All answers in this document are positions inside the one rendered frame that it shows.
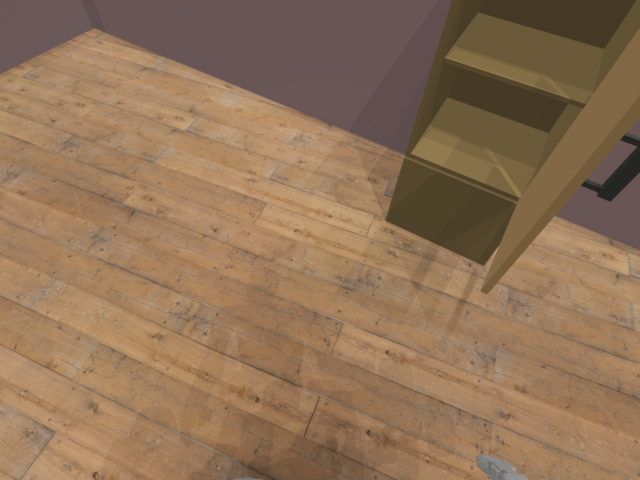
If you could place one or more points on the robot right hand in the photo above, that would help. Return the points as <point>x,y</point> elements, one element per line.
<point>497,469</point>

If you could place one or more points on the cupboard door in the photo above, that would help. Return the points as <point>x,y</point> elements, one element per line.
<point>608,115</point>

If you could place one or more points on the handle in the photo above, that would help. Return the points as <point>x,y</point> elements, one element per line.
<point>622,176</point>

